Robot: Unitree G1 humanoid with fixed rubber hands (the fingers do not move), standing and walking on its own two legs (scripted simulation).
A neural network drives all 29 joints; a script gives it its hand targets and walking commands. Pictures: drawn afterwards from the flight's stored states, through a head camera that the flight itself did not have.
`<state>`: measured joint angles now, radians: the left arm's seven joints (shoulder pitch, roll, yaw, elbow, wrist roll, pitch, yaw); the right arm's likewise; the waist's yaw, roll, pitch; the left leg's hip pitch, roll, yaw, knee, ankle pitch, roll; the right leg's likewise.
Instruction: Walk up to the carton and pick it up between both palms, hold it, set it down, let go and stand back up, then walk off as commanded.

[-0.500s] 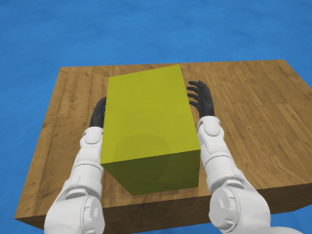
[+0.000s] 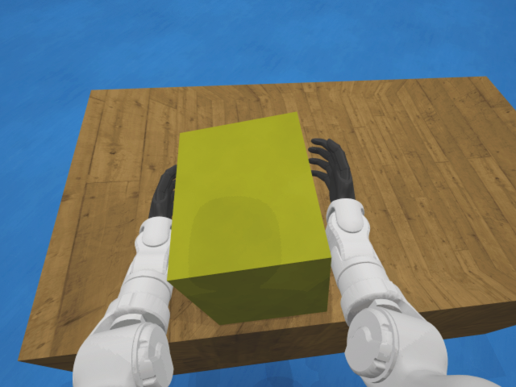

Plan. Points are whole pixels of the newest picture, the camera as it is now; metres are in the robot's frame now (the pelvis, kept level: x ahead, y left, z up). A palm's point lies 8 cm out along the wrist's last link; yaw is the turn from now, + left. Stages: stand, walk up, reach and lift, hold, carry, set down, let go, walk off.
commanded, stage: set down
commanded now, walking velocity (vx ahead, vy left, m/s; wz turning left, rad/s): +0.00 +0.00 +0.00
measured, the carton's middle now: (255, 225) +0.38 +0.00 -0.01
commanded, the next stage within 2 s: none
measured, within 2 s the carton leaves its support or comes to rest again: neither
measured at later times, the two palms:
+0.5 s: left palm (166, 220) +0.39 +0.15 -0.01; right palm (336, 199) +0.40 -0.13 +0.03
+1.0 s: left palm (169, 220) +0.39 +0.15 -0.01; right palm (338, 202) +0.40 -0.14 +0.03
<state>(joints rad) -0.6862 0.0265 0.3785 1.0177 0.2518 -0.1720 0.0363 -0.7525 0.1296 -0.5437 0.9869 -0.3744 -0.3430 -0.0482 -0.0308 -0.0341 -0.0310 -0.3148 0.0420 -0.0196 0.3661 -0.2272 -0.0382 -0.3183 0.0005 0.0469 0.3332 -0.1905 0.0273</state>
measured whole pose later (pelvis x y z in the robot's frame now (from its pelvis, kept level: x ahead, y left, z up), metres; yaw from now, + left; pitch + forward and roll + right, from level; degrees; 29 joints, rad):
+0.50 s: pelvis +0.00 +0.00 +0.00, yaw +0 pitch +15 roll -1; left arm -0.70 0.03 0.41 1.10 0.25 -0.32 0.05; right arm -0.75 0.13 -0.58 1.03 -0.42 -0.46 -0.05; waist -0.03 -0.02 -0.06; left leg -0.42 0.04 -0.02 0.37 -0.21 -0.04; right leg -0.42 0.00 0.05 0.33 -0.17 0.03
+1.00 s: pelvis +0.00 +0.00 +0.00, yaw +0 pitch +16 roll -1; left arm -0.72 0.02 0.45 1.13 0.29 -0.35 0.04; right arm -0.75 0.13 -0.62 1.03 -0.46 -0.47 -0.05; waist -0.03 -0.02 -0.06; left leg -0.44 0.04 -0.02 0.37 -0.21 -0.04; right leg -0.44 0.00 0.05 0.33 -0.17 0.03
